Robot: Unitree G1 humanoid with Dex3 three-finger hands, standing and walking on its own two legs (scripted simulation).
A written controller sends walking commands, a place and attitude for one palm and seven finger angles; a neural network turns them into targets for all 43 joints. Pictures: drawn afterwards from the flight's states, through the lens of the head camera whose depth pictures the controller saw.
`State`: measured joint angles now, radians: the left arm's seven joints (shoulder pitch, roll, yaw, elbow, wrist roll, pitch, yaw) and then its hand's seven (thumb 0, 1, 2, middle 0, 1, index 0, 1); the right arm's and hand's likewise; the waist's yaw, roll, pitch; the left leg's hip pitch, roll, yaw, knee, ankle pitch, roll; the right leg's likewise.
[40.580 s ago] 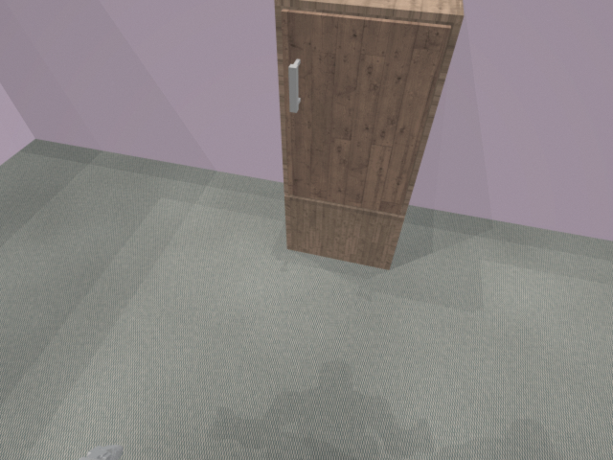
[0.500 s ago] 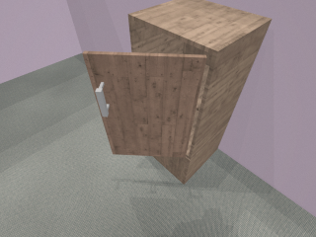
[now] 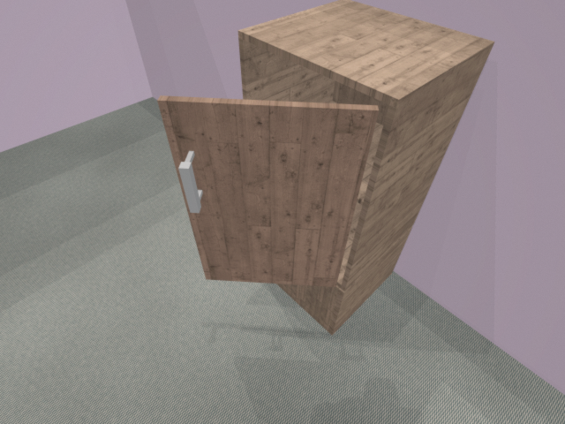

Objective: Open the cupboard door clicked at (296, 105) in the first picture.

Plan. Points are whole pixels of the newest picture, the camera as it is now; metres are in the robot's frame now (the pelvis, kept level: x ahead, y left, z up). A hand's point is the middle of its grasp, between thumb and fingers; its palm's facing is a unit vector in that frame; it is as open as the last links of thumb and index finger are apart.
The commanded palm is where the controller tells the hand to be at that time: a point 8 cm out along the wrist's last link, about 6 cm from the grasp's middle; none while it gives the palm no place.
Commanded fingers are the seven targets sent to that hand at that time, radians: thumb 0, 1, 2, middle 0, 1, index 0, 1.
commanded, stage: look again from close up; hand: left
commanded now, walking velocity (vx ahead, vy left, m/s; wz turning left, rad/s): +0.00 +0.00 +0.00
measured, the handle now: (193, 182) +0.57 +0.23 +0.00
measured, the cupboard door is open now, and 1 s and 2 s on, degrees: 43 43 43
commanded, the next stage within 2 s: raise the hand with hooked fingers in 0.06 s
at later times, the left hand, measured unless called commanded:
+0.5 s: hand (179, 367) +0.20 +0.16 -0.02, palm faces +0.01 -1.00 +0.02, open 8.1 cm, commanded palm +0.13 +0.24 -0.06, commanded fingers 0.00 0.48 0.72 -0.23 -0.57 -0.23 -0.57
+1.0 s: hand (136, 356) +0.22 +0.23 -0.04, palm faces +0.02 -1.00 -0.05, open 11.1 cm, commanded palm +0.19 +0.29 -0.03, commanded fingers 0.00 -0.10 0.47 -0.27 -0.94 -0.27 -0.94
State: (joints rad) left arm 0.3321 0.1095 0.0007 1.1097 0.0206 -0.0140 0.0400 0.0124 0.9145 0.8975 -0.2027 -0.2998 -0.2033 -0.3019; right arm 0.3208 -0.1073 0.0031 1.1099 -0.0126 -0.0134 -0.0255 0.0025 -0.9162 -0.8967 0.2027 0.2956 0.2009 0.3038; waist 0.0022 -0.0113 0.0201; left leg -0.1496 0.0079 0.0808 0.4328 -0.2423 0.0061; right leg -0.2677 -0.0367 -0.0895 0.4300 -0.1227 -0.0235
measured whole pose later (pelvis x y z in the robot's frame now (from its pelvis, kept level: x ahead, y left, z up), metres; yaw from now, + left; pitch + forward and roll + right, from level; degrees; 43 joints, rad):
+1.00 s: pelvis +0.02 +0.02 -0.08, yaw +4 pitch +16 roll -2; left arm 0.41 0.27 0.23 -0.05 -0.31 -0.32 -0.35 0.01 0.12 0.56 -0.26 -0.80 -0.26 -0.80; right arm 0.24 -0.18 0.03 0.54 0.03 -0.19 -0.03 0.01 -0.90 -0.90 0.21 0.30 0.21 0.31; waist -0.01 0.03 -0.12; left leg -0.84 0.01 0.00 1.15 -0.58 0.03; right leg -0.90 -0.04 -0.10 1.06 -0.43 -0.01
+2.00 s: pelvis +0.02 +0.02 -0.05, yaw +3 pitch +12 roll -2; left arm -0.01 0.43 0.44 0.42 -0.37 -0.30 -0.56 -0.01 -0.50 0.30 -0.30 -1.20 -0.30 -1.20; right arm 0.31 -0.30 0.03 0.53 0.04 -0.19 -0.06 0.01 -0.91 -0.90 0.21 0.30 0.21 0.30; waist -0.03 0.01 -0.09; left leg -0.68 0.01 0.01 0.96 -0.50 0.03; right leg -0.75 -0.02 -0.08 0.89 -0.35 -0.01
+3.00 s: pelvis +0.02 +0.01 -0.06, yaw +3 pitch +15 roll -1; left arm -0.38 0.49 0.45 0.76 -0.28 -0.33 -0.53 -0.01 -0.50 0.30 -0.30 -1.20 -0.30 -1.20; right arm 0.33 -0.29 0.04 0.58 0.04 -0.10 -0.06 0.01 -0.91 -0.90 0.21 0.30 0.21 0.30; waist -0.06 0.00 -0.09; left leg -0.75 0.01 0.02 0.98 -0.50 0.02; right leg -0.83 -0.02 -0.07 0.91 -0.35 -0.01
